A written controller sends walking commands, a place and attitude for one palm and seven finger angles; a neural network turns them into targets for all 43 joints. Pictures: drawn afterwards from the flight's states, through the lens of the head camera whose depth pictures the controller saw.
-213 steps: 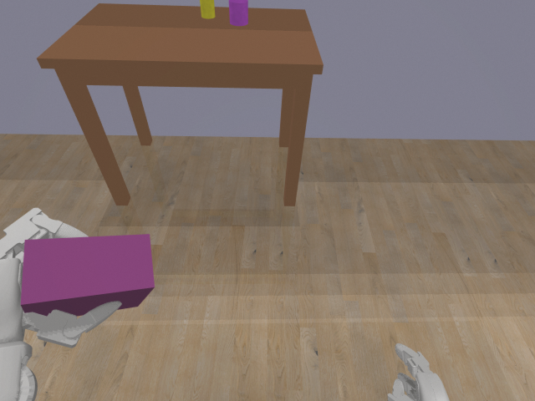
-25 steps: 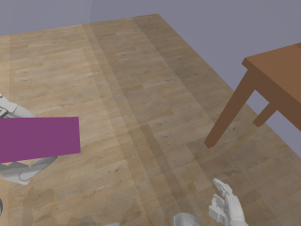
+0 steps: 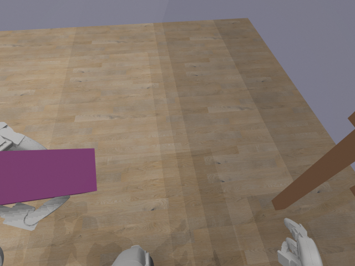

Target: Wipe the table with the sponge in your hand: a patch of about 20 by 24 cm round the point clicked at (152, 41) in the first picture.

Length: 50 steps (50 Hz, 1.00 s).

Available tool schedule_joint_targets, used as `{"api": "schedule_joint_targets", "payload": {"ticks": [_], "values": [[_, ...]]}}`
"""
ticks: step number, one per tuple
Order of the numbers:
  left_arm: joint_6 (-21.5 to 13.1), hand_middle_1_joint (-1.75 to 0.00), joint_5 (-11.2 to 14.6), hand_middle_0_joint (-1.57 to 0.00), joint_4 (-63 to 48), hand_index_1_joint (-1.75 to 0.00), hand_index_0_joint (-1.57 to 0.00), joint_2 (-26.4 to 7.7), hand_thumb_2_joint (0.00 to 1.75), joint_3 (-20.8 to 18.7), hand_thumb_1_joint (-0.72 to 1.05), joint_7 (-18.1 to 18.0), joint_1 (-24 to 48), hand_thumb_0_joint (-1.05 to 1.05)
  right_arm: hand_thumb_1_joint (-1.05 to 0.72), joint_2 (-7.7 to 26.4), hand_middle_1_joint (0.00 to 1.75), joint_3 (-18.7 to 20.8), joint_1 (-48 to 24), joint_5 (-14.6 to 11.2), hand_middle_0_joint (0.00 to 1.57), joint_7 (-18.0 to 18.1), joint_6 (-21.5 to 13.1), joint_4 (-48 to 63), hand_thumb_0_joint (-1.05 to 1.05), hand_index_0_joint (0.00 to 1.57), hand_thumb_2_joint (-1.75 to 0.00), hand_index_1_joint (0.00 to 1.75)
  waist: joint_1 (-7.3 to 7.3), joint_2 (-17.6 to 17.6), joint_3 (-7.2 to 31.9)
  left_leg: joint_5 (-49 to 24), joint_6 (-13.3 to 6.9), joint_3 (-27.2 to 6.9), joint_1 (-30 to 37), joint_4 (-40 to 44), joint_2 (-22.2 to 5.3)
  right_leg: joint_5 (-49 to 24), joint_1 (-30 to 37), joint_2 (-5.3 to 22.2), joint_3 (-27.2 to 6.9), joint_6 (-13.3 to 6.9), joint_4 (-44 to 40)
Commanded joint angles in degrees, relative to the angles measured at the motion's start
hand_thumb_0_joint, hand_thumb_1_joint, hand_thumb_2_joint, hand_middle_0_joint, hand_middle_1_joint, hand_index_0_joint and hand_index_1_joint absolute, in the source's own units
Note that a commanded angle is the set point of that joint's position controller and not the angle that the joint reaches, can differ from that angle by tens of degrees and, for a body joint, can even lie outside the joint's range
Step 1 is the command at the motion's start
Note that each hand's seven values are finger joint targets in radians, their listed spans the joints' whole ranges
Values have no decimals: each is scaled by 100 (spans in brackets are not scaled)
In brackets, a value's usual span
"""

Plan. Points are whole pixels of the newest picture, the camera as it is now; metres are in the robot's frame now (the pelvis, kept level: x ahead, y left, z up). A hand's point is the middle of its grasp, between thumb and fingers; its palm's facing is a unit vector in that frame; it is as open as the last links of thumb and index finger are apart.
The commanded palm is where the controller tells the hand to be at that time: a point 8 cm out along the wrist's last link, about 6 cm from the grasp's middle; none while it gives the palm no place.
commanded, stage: walk to a spot facing it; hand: left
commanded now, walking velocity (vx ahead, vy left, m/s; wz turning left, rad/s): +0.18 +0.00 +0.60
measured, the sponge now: (60, 175) +0.23 +0.20 +0.16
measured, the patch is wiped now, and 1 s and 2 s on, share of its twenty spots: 0.00 0.00 0.00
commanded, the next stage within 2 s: none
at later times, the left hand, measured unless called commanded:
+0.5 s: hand (24, 185) +0.20 +0.23 +0.17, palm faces +0.65 -0.62 -0.43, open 10.0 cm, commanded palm +0.14 +0.26 +0.18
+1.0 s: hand out of the picture +0.10 +0.23 +0.18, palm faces +0.76 -0.49 -0.43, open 10.0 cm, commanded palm +0.02 +0.24 +0.18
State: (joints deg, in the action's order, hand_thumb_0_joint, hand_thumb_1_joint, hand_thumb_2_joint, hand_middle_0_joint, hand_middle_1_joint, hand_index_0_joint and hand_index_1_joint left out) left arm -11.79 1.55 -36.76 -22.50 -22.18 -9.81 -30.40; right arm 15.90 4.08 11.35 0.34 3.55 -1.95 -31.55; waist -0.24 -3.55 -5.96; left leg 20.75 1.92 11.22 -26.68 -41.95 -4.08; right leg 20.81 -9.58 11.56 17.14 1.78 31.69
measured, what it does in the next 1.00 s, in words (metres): steps on the spot, turning left: left foot, then right foot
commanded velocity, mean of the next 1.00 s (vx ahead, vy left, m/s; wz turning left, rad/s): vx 0.05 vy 0.00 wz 0.60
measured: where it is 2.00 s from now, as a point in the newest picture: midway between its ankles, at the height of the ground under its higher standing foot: outside the picture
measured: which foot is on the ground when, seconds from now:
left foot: up 0.00-0.04, down 0.06-0.44, up 0.46-0.82, down 0.84-1.00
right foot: down 0.00-0.04, up 0.06-0.42, down 0.44-0.84, up 0.86-1.00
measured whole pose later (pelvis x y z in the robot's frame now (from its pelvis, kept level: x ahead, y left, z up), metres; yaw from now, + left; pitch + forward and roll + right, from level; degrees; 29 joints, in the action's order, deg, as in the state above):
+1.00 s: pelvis +0.05 -0.09 -0.01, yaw +34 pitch -1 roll +0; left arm -9.7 2.0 -36.1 -23.8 -21.6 -8.1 -28.0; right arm 8.7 0.0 11.0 -0.3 1.3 -4.6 -32.7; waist -0.5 -1.8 -4.1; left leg 14.0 -0.1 1.3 -17.5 -32.3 -1.3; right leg 27.6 -28.4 4.6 5.0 5.0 61.4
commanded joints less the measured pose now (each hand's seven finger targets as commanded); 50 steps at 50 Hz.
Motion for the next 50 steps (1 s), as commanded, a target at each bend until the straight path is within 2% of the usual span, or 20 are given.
{"api": "schedule_joint_targets", "payload": {"ticks": [1,3,4,8,11,20,21,22,23,24,26,28,36,40,41,42,43,45,47,50], "values": [[-291,-160,92,-120,-1116,-160,-120,-886,130,-764,10,-272,388,0,-90,59,30,56,-113,-56,20,58,-233,903,0,20,-90,30,-212,49,1770,-1080,-214,282,2203,1486,475,-3737,-205,666,-193,-185,2007],[-485,-160,131,-120,-1350,-160,-120,-876,130,-693,10,-247,602,0,-90,309,30,70,-212,-97,20,-21,-364,925,0,20,-90,30,-115,2295,1906,-4811,-1759,-3994,3464,1806,-2123,1985,-2641,-721,-940,241,4655],[-463,-160,1,-120,-836,-160,-120,-1165,130,-816,10,-96,756,0,-90,409,30,96,-183,-112,20,-110,-428,785,0,20,-90,30,-163,1553,1575,-4184,-1841,-4200,3033,1874,-2252,1705,-3057,-432,-1649,156,4824],[-462,-160,63,-120,-1760,-160,-120,-1131,130,-976,10,29,407,0,-90,261,30,112,-473,-188,20,-144,-451,701,0,20,-90,30,11,1871,1427,-2006,-1481,-2667,1752,2076,-1403,635,-2717,-323,-1562,294,4065],[-413,-160,215,-120,-1664,-160,-120,-842,130,-885,10,50,-28,0,-90,191,30,-3,-409,-160,20,-176,-606,616,0,20,-90,30,24,2040,1371,-1075,-1165,-2144,828,2459,-1054,114,-1656,-546,-1213,323,2885],[32,-160,167,-120,-330,-160,-120,-441,130,-294,10,162,753,0,-90,150,30,-189,-377,-106,20,0,-664,434,0,20,-90,30,150,1337,1135,-1507,-873,-2236,871,1375,-758,-96,-185,-1105,-988,370,-532],[81,-160,100,-120,-279,-160,-120,-582,130,-306,10,158,966,0,-90,65,30,-227,-362,-128,20,1,-634,422,0,20,-90,30,165,462,1139,-757,-589,-1868,477,643,-377,-810,266,-504,-1455,175,-1434],[179,-160,25,-120,-233,-160,-120,-994,130,-453,10,95,1116,0,-90,-107,30,-270,-379,-126,20,17,-570,491,0,20,-90,30,130,-1229,1084,976,-126,-997,-692,-945,487,-1743,825,975,-3189,-412,-1675],[258,-160,147,-120,-280,-160,-120,-1091,130,-533,10,1,1474,0,-90,65,30,-246,-527,-106,20,87,-646,535,0,20,-90,30,160,-1325,1040,1188,4,-1226,-853,-2340,517,-2241,297,1619,-3585,-724,-1651],[245,-160,123,-120,-281,-160,-120,-966,130,-390,10,-3,1387,0,-90,123,30,-192,-542,-48,20,61,-652,459,0,20,-90,30,72,-1189,904,945,86,-1368,-884,-3061,414,-2488,90,1600,-3553,-832,-1544],[71,-160,98,-120,-499,-160,-120,-927,130,-413,10,30,1105,0,-90,-39,30,-297,-758,-26,20,77,-526,432,0,20,-90,30,73,-507,788,461,258,-1217,-929,-3624,228,-3379,108,1134,-2166,-799,-1190],[3,-160,70,-120,-517,-160,-120,-998,130,-522,10,-3,912,0,-90,-54,30,-295,-927,-49,20,155,-450,535,0,20,-90,30,89,-413,800,441,271,-992,-690,-3002,147,-3970,246,946,-1465,-691,-1069],[-32,-160,145,-120,-789,-160,-120,-941,130,-842,10,-195,18,0,-90,-25,30,-161,-534,27,20,166,-251,960,0,20,-90,30,276,-762,1532,632,143,-234,-4,-129,176,-4824,1134,1133,-1172,-828,-552],[-42,-160,175,-120,-1086,-160,-120,-836,130,-648,10,-199,222,0,-90,36,30,-85,-258,-1,20,151,-142,968,0,20,-90,30,-97,-230,1829,-748,14,-184,1454,1719,424,-4409,525,871,-784,-332,874],[-107,-160,220,-120,-1262,-160,-120,-889,130,-610,10,-194,339,0,-90,146,30,-52,-247,-13,20,154,-168,976,0,20,-90,30,-187,550,1870,-2195,-251,-796,2208,1916,-122,-2940,-361,476,-651,-51,1845],[-228,-160,275,-120,-1490,-160,-120,-909,130,-532,10,-142,309,0,-90,352,30,14,-306,-31,20,137,-279,1012,0,20,-90,30,-65,2122,1626,-5202,-1010,-2889,2827,2013,-1625,602,-1958,-389,-722,332,2894],[-284,-160,146,-120,-1090,-160,-120,-851,130,-486,10,-21,241,0,-90,371,30,5,-130,-69,20,10,-390,872,0,20,-90,30,0,2043,1307,-6407,-1459,-3415,2975,1849,-2060,1970,-2692,-594,-1179,266,3449],[-314,-160,-31,-120,-1407,-160,-120,-1140,130,-652,10,52,426,0,-90,372,30,25,-294,-80,20,-92,-500,755,0,20,-90,30,-60,1785,1343,-5354,-1503,-3156,2567,1714,-1750,1428,-2903,-486,-1639,317,3697],[-319,-160,9,-120,-1775,-160,-120,-1150,130,-681,10,48,482,0,-90,328,30,11,-336,-128,20,-154,-601,706,0,20,-90,30,-9,1794,1338,-4287,-1180,-2395,2149,1832,-1210,706,-2428,-614,-1454,344,3244],[-206,-160,189,-120,-1371,-160,-120,-829,130,-587,10,118,117,0,-90,285,30,-50,-273,-122,20,-207,-645,618,0,20,-90,30,-2,1920,1176,-2968,-1054,-2160,1191,2198,-925,257,-1464,-816,-1267,390,2420]]}}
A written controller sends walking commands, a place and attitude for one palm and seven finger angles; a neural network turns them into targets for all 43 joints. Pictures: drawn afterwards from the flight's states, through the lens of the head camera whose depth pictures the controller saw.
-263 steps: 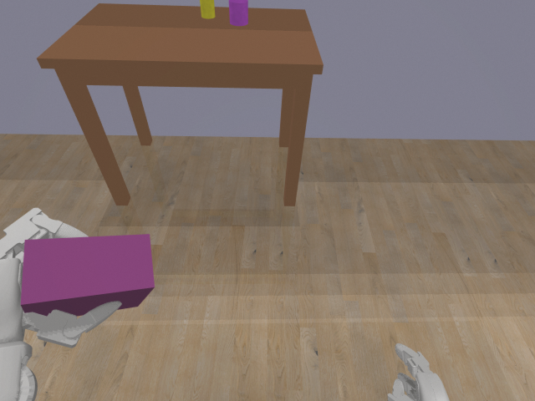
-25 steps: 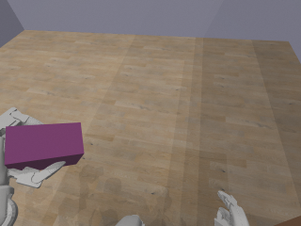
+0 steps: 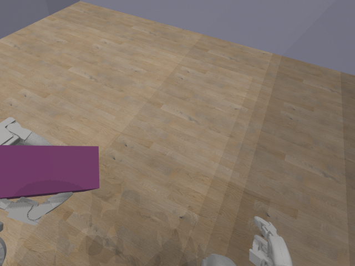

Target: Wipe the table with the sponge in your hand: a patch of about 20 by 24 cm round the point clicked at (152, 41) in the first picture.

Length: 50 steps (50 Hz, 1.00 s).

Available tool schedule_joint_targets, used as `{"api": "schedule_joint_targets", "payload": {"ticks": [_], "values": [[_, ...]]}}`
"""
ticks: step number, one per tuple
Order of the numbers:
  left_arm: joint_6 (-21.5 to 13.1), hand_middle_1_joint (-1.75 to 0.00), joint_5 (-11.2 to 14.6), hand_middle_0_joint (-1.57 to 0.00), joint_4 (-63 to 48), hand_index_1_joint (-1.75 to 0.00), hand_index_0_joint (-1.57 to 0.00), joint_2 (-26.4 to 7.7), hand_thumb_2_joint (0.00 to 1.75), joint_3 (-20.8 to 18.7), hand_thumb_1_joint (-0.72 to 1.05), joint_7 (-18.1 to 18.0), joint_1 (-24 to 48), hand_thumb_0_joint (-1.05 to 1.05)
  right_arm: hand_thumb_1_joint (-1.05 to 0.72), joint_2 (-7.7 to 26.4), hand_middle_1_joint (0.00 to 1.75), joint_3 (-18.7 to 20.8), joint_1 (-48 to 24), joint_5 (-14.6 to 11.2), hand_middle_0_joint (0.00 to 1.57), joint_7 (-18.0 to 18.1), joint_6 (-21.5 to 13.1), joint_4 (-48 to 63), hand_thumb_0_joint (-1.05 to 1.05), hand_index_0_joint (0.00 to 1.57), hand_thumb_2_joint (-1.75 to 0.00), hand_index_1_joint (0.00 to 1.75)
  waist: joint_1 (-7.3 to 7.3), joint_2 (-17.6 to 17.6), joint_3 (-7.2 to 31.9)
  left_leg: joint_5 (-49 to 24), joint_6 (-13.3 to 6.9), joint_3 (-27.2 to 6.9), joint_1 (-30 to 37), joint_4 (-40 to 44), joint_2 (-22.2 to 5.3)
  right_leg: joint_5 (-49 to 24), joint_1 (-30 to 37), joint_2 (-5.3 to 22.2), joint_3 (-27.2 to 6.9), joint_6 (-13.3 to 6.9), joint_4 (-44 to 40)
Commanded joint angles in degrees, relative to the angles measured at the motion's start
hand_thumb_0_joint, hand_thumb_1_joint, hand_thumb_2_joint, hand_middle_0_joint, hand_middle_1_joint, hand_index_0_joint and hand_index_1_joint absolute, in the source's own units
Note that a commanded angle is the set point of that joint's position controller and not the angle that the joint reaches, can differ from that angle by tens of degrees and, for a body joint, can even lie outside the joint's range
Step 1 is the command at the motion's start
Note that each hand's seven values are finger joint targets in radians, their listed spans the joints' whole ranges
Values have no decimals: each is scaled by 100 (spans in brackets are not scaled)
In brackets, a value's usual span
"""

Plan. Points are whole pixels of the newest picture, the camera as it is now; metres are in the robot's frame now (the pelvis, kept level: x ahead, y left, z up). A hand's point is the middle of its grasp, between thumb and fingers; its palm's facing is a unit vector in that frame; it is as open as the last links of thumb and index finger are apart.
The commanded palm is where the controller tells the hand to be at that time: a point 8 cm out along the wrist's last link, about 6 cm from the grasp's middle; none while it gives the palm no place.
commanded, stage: walk to a spot facing it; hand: left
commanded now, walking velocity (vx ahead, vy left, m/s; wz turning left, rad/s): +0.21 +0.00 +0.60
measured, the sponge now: (64, 172) +0.23 +0.20 +0.17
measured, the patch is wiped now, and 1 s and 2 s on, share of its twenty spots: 0.00 0.00 0.00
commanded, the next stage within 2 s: turn to face it in 1.42 s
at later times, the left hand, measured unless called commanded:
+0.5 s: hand out of the picture +0.08 +0.24 +0.19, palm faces +0.61 -0.66 -0.44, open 10.0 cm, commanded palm +0.01 +0.27 +0.18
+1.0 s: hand out of the picture +0.06 +0.27 +0.18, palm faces +0.79 -0.44 -0.43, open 10.0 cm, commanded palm -0.01 +0.28 +0.18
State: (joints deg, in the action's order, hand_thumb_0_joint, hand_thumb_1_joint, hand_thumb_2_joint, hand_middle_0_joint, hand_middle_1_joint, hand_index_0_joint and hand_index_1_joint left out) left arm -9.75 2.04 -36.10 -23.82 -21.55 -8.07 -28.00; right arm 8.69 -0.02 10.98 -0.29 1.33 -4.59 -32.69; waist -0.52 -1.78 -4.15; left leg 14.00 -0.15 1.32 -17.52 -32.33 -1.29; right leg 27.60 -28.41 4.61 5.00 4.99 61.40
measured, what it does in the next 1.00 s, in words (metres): steps on the spot, turning left: right foot, then left foot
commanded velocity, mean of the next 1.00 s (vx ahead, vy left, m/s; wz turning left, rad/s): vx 0.31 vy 0.00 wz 0.44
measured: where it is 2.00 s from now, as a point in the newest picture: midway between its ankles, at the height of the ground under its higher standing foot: outside the picture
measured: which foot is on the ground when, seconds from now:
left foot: down 0.00-0.18, up 0.20-0.60, down 0.62-0.96, up 0.98-1.00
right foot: up 0.00-0.16, down 0.18-0.62, up 0.64-0.94, down 0.96-1.00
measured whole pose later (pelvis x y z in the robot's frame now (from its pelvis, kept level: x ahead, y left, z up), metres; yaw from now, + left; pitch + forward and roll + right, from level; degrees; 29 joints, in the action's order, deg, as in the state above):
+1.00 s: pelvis +0.00 -0.04 -0.01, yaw +31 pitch -2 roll +0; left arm -11.3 0.9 -26.8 -20.5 -19.5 -8.1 -22.4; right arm 7.8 -2.6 11.8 0.2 2.5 -5.0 -37.9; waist 3.2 3.3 -2.3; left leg 26.6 -0.3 -0.9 -21.0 -50.2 -3.9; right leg 16.0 -18.4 4.8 10.3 -0.5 36.5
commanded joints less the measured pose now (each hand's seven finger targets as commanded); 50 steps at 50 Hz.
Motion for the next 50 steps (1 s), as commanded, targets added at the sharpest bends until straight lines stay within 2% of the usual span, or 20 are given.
{"api": "schedule_joint_targets", "payload": {"ticks": [1,7,8,10,11,13,15,26,29,30,31,32,34,37,45,46,47,48,49,50], "values": [[-375,-160,178,-120,-1233,-160,-120,-648,130,-634,10,-32,-144,0,-90,1005,30,337,-237,-64,20,21,-379,715,0,20,-90,30,30,1737,969,-1671,-872,-1214,122,1355,-1225,-415,627,-172,-9,74,-816],[-129,-160,124,-120,-299,-160,-120,-443,130,-423,10,-16,445,0,-90,901,30,189,-424,-61,20,168,-282,682,0,20,-90,30,176,1236,717,1720,-745,-1485,-848,1364,-946,-157,2143,-545,336,-80,-2930],[-89,-160,70,-120,-218,-160,-120,-410,130,-312,10,-6,658,0,-90,836,30,153,-517,-78,20,179,-246,687,0,20,-90,30,271,793,630,1976,-548,-1192,-1431,556,-624,-158,2609,-191,-18,-286,-3762],[-15,-160,67,-120,-170,-160,-120,-1117,130,-600,10,-81,1105,0,-90,745,30,141,-660,5,20,224,-255,652,0,20,-90,30,286,-1767,263,1838,172,-147,-2659,-3317,276,709,2084,2465,-3256,-1260,-5410],[-33,-160,76,-120,-392,-160,-120,-1001,130,-533,10,-131,1375,0,-90,916,30,243,-660,111,20,211,-304,599,0,20,-90,30,129,-1406,333,1204,238,-474,-2404,-4105,60,667,1588,2459,-3098,-1224,-5436],[-128,-160,77,-120,-418,-160,-120,-805,130,-404,10,-53,962,0,-90,795,30,148,-757,72,20,223,-182,535,0,20,-90,30,126,-561,191,577,359,-273,-2250,-4702,-119,-211,1415,1851,-1599,-1030,-5129],[-197,-160,16,-120,-477,-160,-120,-758,130,-354,10,-65,900,0,-90,830,30,185,-787,55,20,259,-146,510,0,20,-90,30,95,-480,261,486,431,-63,-2230,-4491,-195,-1398,1809,1653,-560,-938,-4895],[-205,-160,115,-120,-850,-160,-120,-668,130,-629,10,-370,233,0,-90,842,30,340,-354,99,20,285,-149,985,0,20,-90,30,364,-1085,809,1142,114,924,-885,-696,-244,-1503,2507,1926,-99,-1205,-4318],[-233,-160,131,-120,-1114,-160,-120,-569,130,-430,10,-407,613,0,-90,912,30,371,-55,87,20,336,-170,957,0,20,-90,30,-6,-139,1173,557,-80,1024,833,688,52,-1385,1754,1455,523,-752,-2418],[-331,-160,124,-120,-1285,-160,-120,-515,130,-359,10,-401,740,0,-90,1068,30,417,-14,46,20,347,-194,985,0,20,-90,30,-163,1204,1260,244,-518,-291,1826,1128,-646,-1178,583,856,828,-423,-670],[-515,-160,59,-120,-1505,-160,-120,-521,130,-308,10,-383,797,0,-90,1153,30,421,-168,49,20,276,-268,1014,0,20,-90,30,-91,2715,1139,-2067,-1304,-2716,2601,1384,-2164,961,-1111,14,644,-126,858],[-684,-160,-133,-120,-1226,-160,-120,-909,130,-539,10,-327,1093,0,-90,1045,30,403,-155,21,20,198,-348,850,0,20,-90,30,-86,1997,992,-2041,-1619,-3379,2405,1439,-2504,849,-1602,200,-44,-299,1506],[-616,-160,-141,-120,-984,-160,-120,-920,130,-699,10,-184,668,0,-90,1056,30,462,-292,-86,20,130,-314,724,0,20,-90,30,-18,1567,777,-620,-1661,-2584,1490,1402,-2148,172,-1735,497,-463,-185,1629],[-687,-160,-81,-120,-1502,-160,-120,-775,130,-619,10,-138,669,0,-90,881,30,365,-374,-88,20,108,-426,633,0,20,-90,30,105,1688,564,266,-1185,-1170,399,1692,-1453,-611,-783,471,-69,-130,517],[-487,-160,-55,-120,33,-160,-120,-398,130,-298,10,-90,853,0,-90,820,30,206,-372,8,20,276,-408,367,0,20,-90,30,171,1003,631,1800,-698,-560,-367,955,-1129,-666,1851,-278,675,-100,-2975],[-417,-160,-85,-120,120,-160,-120,-417,130,-253,10,-107,1013,0,-90,789,30,180,-370,3,20,289,-360,350,0,20,-90,30,153,593,674,1865,-541,-431,-671,205,-879,-503,2299,-154,390,-211,-3459],[-342,-160,-145,-120,161,-160,-120,-515,130,-238,10,-109,1094,0,-90,663,30,157,-345,-17,20,288,-304,368,0,20,-90,30,170,-382,757,1867,-361,84,-1282,-1353,-427,223,2636,708,-842,-601,-4185],[-311,-160,-112,-120,10,-160,-120,-923,130,-439,10,-137,1278,0,-90,598,30,115,-634,-17,20,288,-298,512,0,20,-90,30,270,-1796,605,2088,-76,279,-2471,-3154,172,130,2994,2050,-3151,-1288,-4883],[-346,-160,-27,-120,-80,-160,-120,-987,130,-551,10,-158,1482,0,-90,819,30,203,-700,34,20,251,-364,494,0,20,-90,30,249,-1716,609,1639,8,-295,-2513,-3962,-37,721,2548,2419,-3597,-1439,-5246],[-405,-160,-6,-120,-34,-160,-120,-951,130,-562,10,-115,1344,0,-90,828,30,211,-665,28,20,224,-350,425,0,20,-90,30,177,-1321,291,1156,86,-393,-2514,-4366,-214,745,2198,2302,-3343,-1468,-5210]]}}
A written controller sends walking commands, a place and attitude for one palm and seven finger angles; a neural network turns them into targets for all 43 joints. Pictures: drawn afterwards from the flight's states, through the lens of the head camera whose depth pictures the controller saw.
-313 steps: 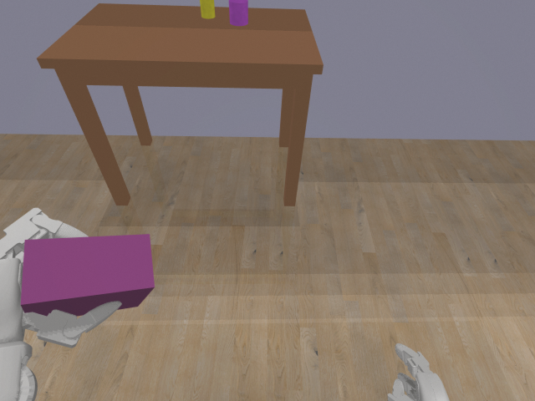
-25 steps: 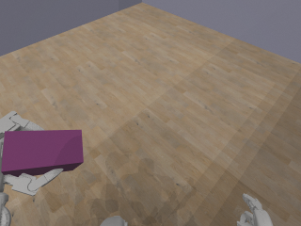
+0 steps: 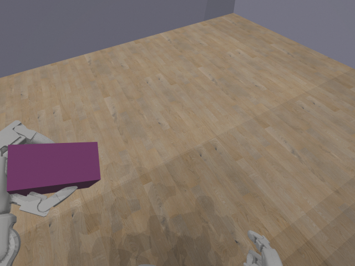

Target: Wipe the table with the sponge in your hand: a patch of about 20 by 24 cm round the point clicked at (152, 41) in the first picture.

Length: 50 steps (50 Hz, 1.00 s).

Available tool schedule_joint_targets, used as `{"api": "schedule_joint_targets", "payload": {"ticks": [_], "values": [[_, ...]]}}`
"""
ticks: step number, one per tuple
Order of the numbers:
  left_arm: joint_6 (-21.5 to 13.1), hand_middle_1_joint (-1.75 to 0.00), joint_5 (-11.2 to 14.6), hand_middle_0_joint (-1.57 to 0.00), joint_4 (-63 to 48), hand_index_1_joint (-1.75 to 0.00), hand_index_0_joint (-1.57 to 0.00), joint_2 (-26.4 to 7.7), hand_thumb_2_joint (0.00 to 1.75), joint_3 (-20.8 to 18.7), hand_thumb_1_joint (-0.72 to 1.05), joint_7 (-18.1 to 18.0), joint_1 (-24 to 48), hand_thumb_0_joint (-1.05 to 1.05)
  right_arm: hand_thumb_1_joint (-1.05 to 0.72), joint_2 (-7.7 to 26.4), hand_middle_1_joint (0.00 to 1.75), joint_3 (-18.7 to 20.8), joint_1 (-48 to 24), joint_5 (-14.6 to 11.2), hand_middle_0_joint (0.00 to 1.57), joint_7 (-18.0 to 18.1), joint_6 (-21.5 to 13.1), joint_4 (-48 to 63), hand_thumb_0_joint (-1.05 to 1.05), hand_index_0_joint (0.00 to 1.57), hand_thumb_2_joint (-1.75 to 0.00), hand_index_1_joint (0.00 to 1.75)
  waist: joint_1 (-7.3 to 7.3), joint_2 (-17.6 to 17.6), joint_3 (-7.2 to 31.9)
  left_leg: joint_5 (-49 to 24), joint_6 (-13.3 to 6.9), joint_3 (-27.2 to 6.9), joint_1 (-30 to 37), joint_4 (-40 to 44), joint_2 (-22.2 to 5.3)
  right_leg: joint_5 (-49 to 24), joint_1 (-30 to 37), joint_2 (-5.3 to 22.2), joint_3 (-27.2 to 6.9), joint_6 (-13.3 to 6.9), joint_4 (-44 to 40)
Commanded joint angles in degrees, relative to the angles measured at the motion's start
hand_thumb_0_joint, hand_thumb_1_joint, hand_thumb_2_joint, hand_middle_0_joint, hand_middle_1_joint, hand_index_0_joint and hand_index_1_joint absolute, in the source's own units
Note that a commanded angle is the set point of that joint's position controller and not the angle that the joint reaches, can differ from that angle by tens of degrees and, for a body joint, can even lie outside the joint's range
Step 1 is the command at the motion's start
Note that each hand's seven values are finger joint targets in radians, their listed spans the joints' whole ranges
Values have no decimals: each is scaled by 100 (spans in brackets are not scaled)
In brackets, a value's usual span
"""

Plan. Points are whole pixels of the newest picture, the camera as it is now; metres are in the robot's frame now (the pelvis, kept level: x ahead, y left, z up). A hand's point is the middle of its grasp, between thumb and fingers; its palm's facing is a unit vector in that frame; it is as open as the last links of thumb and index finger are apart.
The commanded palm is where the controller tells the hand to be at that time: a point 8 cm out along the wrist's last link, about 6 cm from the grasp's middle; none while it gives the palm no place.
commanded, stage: walk to a spot facing it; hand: left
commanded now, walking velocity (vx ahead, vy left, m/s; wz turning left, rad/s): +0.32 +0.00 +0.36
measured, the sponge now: (68, 168) +0.23 +0.21 +0.18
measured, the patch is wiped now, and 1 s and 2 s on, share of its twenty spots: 0.00 0.00 0.00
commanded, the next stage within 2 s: turn to face it in 0.42 s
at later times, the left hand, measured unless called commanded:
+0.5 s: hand (49, 127) +0.29 +0.27 +0.20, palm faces +0.48 -0.77 -0.42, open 10.0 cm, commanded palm +0.23 +0.31 +0.19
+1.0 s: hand (114, 95) +0.40 +0.18 +0.19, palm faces +0.30 -0.83 -0.48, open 10.0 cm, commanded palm +0.34 +0.23 +0.19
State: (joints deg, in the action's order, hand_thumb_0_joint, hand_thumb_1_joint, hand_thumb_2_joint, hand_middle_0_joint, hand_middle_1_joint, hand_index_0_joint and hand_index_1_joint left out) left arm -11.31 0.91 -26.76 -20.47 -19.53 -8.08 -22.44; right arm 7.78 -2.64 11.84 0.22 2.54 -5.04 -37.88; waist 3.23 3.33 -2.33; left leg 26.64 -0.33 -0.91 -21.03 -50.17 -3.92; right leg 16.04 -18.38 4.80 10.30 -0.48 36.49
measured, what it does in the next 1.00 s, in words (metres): walks ahead: left foot, then right foot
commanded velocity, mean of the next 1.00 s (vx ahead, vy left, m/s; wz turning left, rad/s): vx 0.13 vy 0.00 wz -0.19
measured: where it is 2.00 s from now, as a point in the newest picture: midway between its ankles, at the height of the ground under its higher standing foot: outside the picture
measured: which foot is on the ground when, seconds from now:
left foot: up 0.00-0.28, down 0.30-0.66, up 0.68-1.00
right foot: down 0.00-0.30, up 0.32-0.62, down 0.64-1.00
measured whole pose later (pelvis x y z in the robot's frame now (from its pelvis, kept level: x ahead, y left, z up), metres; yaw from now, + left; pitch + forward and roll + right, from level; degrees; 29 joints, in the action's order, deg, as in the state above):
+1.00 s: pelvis +0.16 -0.04 +0.02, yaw -4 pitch +2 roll +2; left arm -12.0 2.8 -34.2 -23.7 -22.5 -8.5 -30.1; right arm 15.4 2.3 6.1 0.0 2.0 -0.3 -30.5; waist 0.4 -2.6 -3.9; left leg 23.4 4.6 4.1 -23.2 -44.7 -1.9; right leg 12.2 -19.6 -2.3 1.0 -5.2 29.6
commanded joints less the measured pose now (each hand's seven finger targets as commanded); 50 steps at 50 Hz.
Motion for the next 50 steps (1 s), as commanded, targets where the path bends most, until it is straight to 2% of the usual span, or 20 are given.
{"api": "schedule_joint_targets", "payload": {"ticks": [1,3,5,9,11,13,14,15,16,18,22,27,31,32,33,34,35,37,40,50], "values": [[-326,-160,112,-120,-1219,-160,-120,-1247,130,-752,10,-83,639,0,-90,901,30,441,-799,-36,20,90,-243,916,0,20,-90,30,-197,-1409,32,-370,188,-105,-2095,-2603,-97,1331,1046,2095,-2984,-854,-2564],[-365,-160,70,-120,-1503,-160,-120,-1156,130,-735,10,-81,419,0,-90,867,30,405,-905,-60,20,103,-128,958,0,20,-90,30,-221,-1006,180,-453,214,156,-1650,-1933,-167,312,957,1815,-1721,-697,-2337],[-378,-160,74,-120,-1631,-160,-120,-1175,130,-840,10,-151,229,0,-90,866,30,435,-795,-35,20,106,-116,1023,0,20,-90,30,-261,-1149,326,-629,187,450,-1096,-883,-184,-288,851,1664,-982,-632,-2205],[-336,-160,133,-120,-1853,-160,-120,-1130,130,-986,10,-321,-392,0,-90,817,30,544,-651,-29,20,94,-122,1325,0,20,-90,30,-65,-1315,567,-596,91,1055,-397,965,33,-853,1228,1623,-772,-685,-1797],[-312,-160,148,-120,-1881,-160,-120,-1053,130,-975,10,-401,-358,0,-90,839,30,580,-431,-15,20,105,-111,1345,0,20,-90,30,-172,-1188,743,-880,109,1282,88,1661,221,-773,1283,1509,-625,-576,-1447],[-350,-160,146,-120,-2023,-160,-120,-954,130,-815,10,-421,-179,0,-90,952,30,669,-249,-46,20,173,-106,1380,0,20,-90,30,-360,-537,944,-1363,21,1214,1213,2400,242,-602,876,1114,-146,-245,-159],[-430,-160,126,-120,-2134,-160,-120,-959,130,-811,10,-424,-83,0,-90,1096,30,744,-215,-81,20,200,-122,1417,0,20,-90,30,-457,629,1052,-1522,-347,159,2063,2688,-385,-389,-71,686,47,26,1206],[-527,-160,119,-120,-2185,-160,-120,-933,130,-792,10,-423,-37,0,-90,1209,30,763,-279,-84,20,157,-139,1430,0,20,-90,30,-426,1977,1020,-3173,-1080,-2067,2634,3050,-1776,1902,-1421,-93,-14,305,2647],[-613,-160,-2,-120,-1746,-160,-120,-1174,130,-886,10,-352,34,0,-90,1159,30,707,-311,-93,20,69,-184,1355,0,20,-90,30,-378,1424,973,-2682,-1432,-2729,2221,3300,-2190,2084,-1759,42,-671,152,3349],[-607,-160,1,-120,-2008,-160,-120,-1315,130,-1032,10,-262,27,0,-90,1091,30,740,-401,-126,20,50,-239,1215,0,20,-90,30,-402,1086,895,-2664,-1540,-2328,2231,3094,-2034,1565,-2329,284,-969,253,3670],[-582,-160,76,-120,-2506,-160,-120,-1066,130,-852,10,-190,-379,0,-90,987,30,656,-405,-125,20,-12,-389,1146,0,20,-90,30,-295,1161,878,-2838,-1014,-638,1537,3149,-1340,661,-1618,231,-550,332,2366],[-455,-160,113,-120,-1600,-160,-120,-918,130,-812,10,-156,-437,0,-90,944,30,531,-374,-84,20,91,-385,1079,0,20,-90,30,-324,978,742,-2622,-723,113,1116,3130,-1266,275,-403,-200,-1,371,537],[-286,-160,30,-120,-1019,-160,-120,-899,130,-660,10,-155,252,0,-90,909,30,440,-525,-78,20,169,-224,1047,0,20,-90,30,-303,306,735,-1709,-278,651,733,1987,-1067,-329,860,-406,39,244,-961],[-242,-160,-17,-120,-976,-160,-120,-886,130,-548,10,-145,442,0,-90,809,30,415,-479,-87,20,161,-181,1036,0,20,-90,30,-341,-305,821,-1359,-135,935,514,1030,-747,-800,1094,29,-630,-2,-1249],[-236,-160,-40,-120,-1032,-160,-120,-1240,130,-722,10,-175,609,0,-90,718,30,368,-536,-69,20,149,-174,1100,0,20,-90,30,-357,-1595,879,-365,105,1074,-604,-313,-158,-2396,1710,1088,-2458,-526,-1444],[-194,-160,103,-120,-980,-160,-120,-1188,130,-776,10,-142,553,0,-90,849,30,474,-570,-114,20,91,-231,1174,0,20,-90,30,-234,-2462,1006,705,286,592,-1097,-1375,243,-2999,1728,1645,-3628,-860,-1787],[-236,-160,119,-120,-1170,-160,-120,-1215,130,-784,10,-133,615,0,-90,863,30,469,-657,-83,20,50,-233,1138,0,20,-90,30,-252,-2067,834,510,357,82,-1095,-1806,33,-2979,1480,1716,-3512,-914,-1820],[-309,-160,119,-120,-1435,-160,-120,-1215,130,-908,10,-163,252,0,-90,710,30,336,-856,-41,20,21,-106,1056,0,20,-90,30,-231,-1062,1064,265,452,95,-1185,-1732,-78,-3921,1765,1433,-2696,-988,-1235],[-390,-160,146,-120,-1639,-160,-120,-1175,130,-998,10,-188,-249,0,-90,738,30,341,-898,14,20,18,21,1146,0,20,-90,30,-264,-969,1193,-66,484,342,-810,-1066,39,-4180,1469,1126,-2068,-851,-1208],[-268,-160,237,-120,-1699,-160,-120,-1147,130,-1065,10,-240,-714,0,-90,972,30,486,-719,-95,20,-69,345,1596,0,20,-90,30,-131,-894,1347,-549,449,429,-95,1146,152,-3303,1279,863,-2697,-886,-1203]]}}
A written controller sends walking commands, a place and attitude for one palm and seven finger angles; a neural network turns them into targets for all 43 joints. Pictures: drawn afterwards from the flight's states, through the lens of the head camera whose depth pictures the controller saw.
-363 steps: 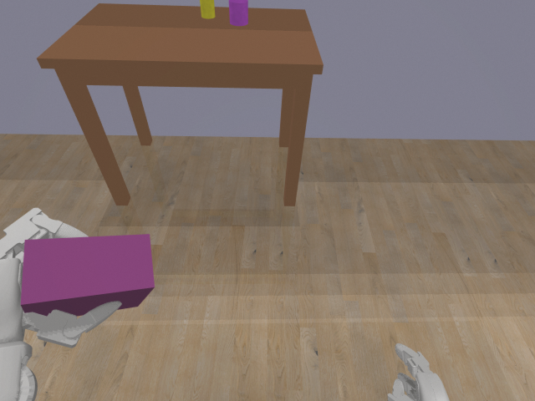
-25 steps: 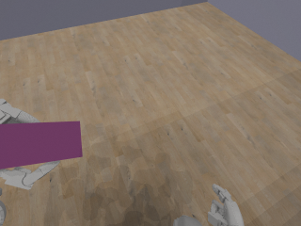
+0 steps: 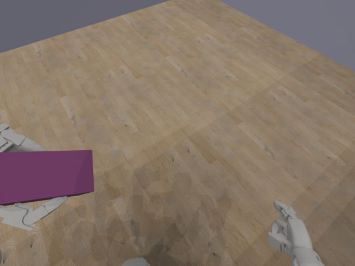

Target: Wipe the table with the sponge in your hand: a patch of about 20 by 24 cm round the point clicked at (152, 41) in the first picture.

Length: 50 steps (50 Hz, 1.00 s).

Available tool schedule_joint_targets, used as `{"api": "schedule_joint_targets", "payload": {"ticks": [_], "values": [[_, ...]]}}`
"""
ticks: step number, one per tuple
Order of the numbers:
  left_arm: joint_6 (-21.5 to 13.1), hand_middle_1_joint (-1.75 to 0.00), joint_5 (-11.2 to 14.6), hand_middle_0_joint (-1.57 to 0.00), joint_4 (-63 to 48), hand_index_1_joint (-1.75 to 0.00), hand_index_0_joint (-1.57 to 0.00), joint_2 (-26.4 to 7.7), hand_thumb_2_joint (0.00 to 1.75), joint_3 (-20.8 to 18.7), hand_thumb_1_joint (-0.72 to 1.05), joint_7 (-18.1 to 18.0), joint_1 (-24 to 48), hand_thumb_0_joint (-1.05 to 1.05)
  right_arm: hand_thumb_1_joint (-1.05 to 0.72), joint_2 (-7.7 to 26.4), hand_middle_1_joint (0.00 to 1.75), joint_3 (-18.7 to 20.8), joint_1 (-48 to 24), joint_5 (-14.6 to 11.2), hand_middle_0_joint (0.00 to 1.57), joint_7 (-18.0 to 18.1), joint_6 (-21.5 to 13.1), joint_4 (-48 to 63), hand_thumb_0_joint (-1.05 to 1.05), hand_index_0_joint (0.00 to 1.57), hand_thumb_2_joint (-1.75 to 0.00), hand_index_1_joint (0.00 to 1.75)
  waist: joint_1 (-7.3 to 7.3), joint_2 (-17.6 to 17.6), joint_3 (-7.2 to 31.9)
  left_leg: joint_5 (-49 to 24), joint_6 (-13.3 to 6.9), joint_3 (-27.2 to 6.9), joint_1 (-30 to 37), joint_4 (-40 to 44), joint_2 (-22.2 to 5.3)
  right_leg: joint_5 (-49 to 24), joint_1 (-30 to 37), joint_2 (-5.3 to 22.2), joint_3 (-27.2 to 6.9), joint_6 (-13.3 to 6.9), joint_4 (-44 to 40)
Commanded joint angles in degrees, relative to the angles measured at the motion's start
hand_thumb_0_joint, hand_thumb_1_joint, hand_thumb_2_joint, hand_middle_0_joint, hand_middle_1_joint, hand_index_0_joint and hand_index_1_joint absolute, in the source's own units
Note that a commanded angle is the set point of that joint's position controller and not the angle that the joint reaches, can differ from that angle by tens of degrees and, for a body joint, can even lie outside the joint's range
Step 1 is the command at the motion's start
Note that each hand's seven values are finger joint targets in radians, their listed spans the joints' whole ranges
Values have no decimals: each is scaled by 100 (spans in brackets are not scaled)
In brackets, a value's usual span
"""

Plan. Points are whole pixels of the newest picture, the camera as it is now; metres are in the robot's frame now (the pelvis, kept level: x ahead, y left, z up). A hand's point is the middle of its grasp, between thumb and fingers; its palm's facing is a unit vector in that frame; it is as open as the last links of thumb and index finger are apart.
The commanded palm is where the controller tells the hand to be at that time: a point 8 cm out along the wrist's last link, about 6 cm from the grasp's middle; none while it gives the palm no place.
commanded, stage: turn to face it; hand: left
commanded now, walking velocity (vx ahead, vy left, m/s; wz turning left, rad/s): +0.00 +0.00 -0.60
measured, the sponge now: (58, 177) +0.23 +0.20 +0.16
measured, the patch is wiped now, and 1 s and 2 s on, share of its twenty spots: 0.00 0.00 0.00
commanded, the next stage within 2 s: none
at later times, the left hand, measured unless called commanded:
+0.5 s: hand (120, 166) +0.25 +0.11 +0.16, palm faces +0.04 -0.84 -0.54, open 10.0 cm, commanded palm +0.20 +0.19 +0.18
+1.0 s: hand (138, 206) +0.19 +0.07 +0.17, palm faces -0.12 -0.90 -0.41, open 9.9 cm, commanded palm +0.17 +0.12 +0.18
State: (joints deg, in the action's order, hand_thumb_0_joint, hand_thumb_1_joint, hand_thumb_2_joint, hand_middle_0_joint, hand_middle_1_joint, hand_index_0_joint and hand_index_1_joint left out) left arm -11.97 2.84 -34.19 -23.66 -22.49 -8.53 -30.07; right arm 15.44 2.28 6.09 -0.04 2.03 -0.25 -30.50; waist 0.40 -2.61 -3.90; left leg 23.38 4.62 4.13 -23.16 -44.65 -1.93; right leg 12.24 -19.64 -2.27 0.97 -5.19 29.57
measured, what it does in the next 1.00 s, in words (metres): walks backwards, turning right: left foot, then right foot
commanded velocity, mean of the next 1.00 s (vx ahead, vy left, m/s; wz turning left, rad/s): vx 0.00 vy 0.00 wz -0.60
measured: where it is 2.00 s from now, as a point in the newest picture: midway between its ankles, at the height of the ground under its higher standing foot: outside the picture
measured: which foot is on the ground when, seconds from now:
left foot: up 0.00-0.08, down 0.10-0.48, up 0.50-0.90, down 0.92-1.00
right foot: down 0.00-0.12, up 0.14-0.44, down 0.46-0.94, up 0.96-1.00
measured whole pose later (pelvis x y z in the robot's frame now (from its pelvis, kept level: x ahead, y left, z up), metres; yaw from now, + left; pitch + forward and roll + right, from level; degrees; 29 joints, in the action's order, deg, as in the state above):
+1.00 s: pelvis -0.12 -0.01 -0.01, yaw -35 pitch -1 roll +2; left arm -10.2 1.4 -32.4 -22.0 -21.3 -7.4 -25.8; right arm 11.8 0.6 9.1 0.2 1.0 2.6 -29.1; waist 3.2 -4.0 -3.2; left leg 15.4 1.7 6.6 -13.3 -31.0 -3.2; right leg 19.4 -30.0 -4.9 -2.1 0.1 47.2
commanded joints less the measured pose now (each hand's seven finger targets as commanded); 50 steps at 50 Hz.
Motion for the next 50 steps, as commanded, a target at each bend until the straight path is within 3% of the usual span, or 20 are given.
{"api": "schedule_joint_targets", "payload": {"ticks": [1,4,6,7,8,12,19,21,22,24,25,26,28,32,39,43,45,47,48,50], "values": [[-165,-160,35,-120,-941,-160,-120,-809,130,-719,10,-185,96,0,-90,235,30,8,-93,-86,20,-17,-105,877,0,20,-90,30,135,-297,1478,-365,-70,-94,377,855,-70,-2715,1203,1522,-1839,-337,-500],[-151,-160,-22,-120,-1250,-160,-120,-845,130,-589,10,-167,496,0,-90,331,30,64,29,-108,20,17,-47,899,0,20,-90,30,34,174,1422,-1462,-253,-182,1668,2060,-526,-1796,385,1116,-1667,87,8],[-217,-160,-95,-120,-1288,-160,-120,-893,130,-612,10,-104,568,0,-90,460,30,130,49,-89,20,27,-92,1029,0,20,-90,30,124,1618,1205,-3379,-909,-1269,2357,2343,-1993,1088,-989,196,-873,554,1314],[-284,-160,-133,-120,-1405,-160,-120,-1067,130,-719,10,-95,626,0,-90,315,30,59,-25,-2,20,48,-159,1029,0,20,-90,30,202,2435,1118,-4116,-1231,-1577,2219,2522,-2565,2050,-1339,198,-311,702,2692],[-324,-160,-200,-120,-1357,-160,-120,-936,130,-539,10,-74,723,0,-90,234,30,18,23,51,20,10,-207,993,0,20,-90,30,127,2073,890,-4347,-1318,-1511,1875,2461,-2618,1923,-1306,328,-310,716,3360],[-191,-160,-186,-120,-1303,-160,-120,-607,130,-205,10,12,996,0,-90,389,30,73,175,-41,20,-174,-328,901,0,20,-90,30,54,1682,617,-4261,-837,118,1674,2238,-1995,1053,-1038,450,323,841,2766],[-142,-160,-79,-120,-968,-160,-120,-744,130,-469,10,44,553,0,-90,397,30,59,368,-44,20,-219,-492,878,0,20,-90,30,-45,1991,696,-3896,-574,605,1683,1884,-2058,877,-26,229,868,871,819],[-128,-160,-72,-120,-1011,-160,-120,-782,130,-555,10,37,441,0,-90,387,30,78,436,-84,20,-247,-513,854,0,20,-90,30,6,1667,926,-3567,-425,749,1534,1082,-1899,84,762,145,922,825,-11],[-125,-160,-101,-120,-1019,-160,-120,-862,130,-609,10,22,342,0,-90,319,30,77,415,-129,20,-252,-493,863,0,20,-90,30,31,1220,1139,-3063,-317,812,1240,326,-1701,-749,1293,457,617,677,-467],[-194,-160,-24,-120,-984,-160,-120,-1400,130,-1191,10,-89,111,0,-90,82,30,-55,190,-134,20,-190,-465,1037,0,20,-90,30,143,-1202,1425,1453,107,414,-1081,-2018,-423,-5703,2422,2071,-1961,-303,-275],[-118,-160,116,-120,-1082,-160,-120,-1390,130,-1268,10,-101,-89,0,-90,107,30,17,151,-164,20,-171,-415,952,0,20,-90,30,147,-1316,1656,1285,96,-368,-1074,-2580,-511,-5406,2250,2213,-2060,-290,-237],[-129,-160,123,-120,-1310,-160,-120,-1405,130,-1395,10,-131,-246,0,-90,-4,30,-49,40,-131,20,-185,-306,931,0,20,-90,30,54,-915,1709,921,124,-536,-1388,-2893,-529,-4943,2622,2163,-1974,-416,-91],[-157,-160,135,-120,-1384,-160,-120,-1166,130,-1366,10,-164,-393,0,-90,-69,30,-107,-222,-110,20,-192,-79,816,0,20,-90,30,38,-175,1649,482,173,-497,-1273,-2867,-490,-4035,2308,1891,-1536,-382,-203],[-106,-160,151,-120,-946,-160,-120,-950,130,-1201,10,-157,-401,0,-90,90,30,46,-258,-90,20,-116,118,682,0,20,-90,30,-32,-298,1390,78,155,-361,-708,-2033,-384,-2529,1380,1637,-1334,-317,-667],[-37,-160,72,-120,-922,-160,-120,-807,130,-688,10,-144,95,0,-90,325,30,66,-217,-75,20,-85,140,860,0,20,-90,30,191,-534,1196,380,-27,-238,39,-223,-87,-308,698,1553,-2246,-452,-1268],[-48,-160,-16,-120,-1157,-160,-120,-817,130,-527,10,-116,488,0,-90,321,30,19,-72,-44,20,-104,155,861,0,20,-90,30,172,-233,1145,238,-190,-181,1017,1301,-24,303,101,1320,-2436,-210,-1309],[-149,-160,-34,-120,-1171,-160,-120,-839,130,-528,10,-65,707,0,-90,360,30,32,106,5,20,-78,121,847,0,20,-90,30,79,255,1093,25,-443,-300,1937,2412,-460,796,-644,828,-2064,197,-754],[-256,-160,-115,-120,-1291,-160,-120,-976,130,-685,10,-15,910,0,-90,393,30,81,-62,0,20,-16,39,970,0,20,-90,30,185,2083,767,-481,-1165,-1606,1867,3134,-2301,1463,-1583,-60,-626,651,1920],[-258,-160,-212,-120,-1353,-160,-120,-970,130,-661,10,-20,1065,0,-90,212,30,54,-75,-16,20,-20,-14,983,0,20,-90,30,169,2018,709,-524,-1320,-1503,949,3185,-2559,1516,-1139,80,-303,734,3370],[-192,-160,-181,-120,-917,-160,-120,-581,130,-368,10,40,941,0,-90,265,30,79,-22,-57,20,-97,-86,908,0,20,-90,30,122,1741,170,-1145,-1283,-650,559,2893,-2294,1378,-1272,389,-207,839,3807]]}}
